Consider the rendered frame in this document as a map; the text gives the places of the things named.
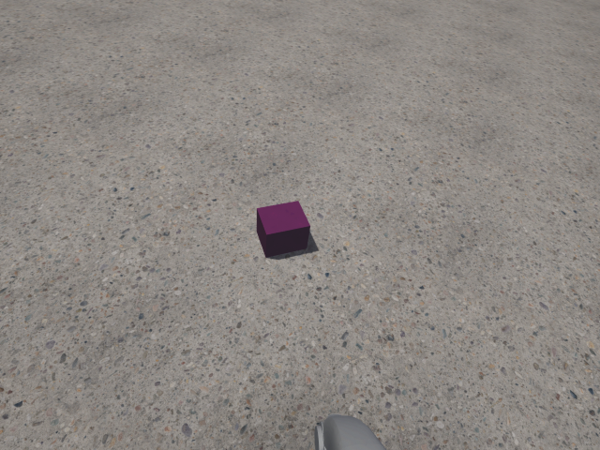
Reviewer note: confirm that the carton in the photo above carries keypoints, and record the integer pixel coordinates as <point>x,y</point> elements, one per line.
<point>282,228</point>

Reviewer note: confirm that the robot right thigh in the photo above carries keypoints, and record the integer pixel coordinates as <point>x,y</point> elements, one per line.
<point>343,432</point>

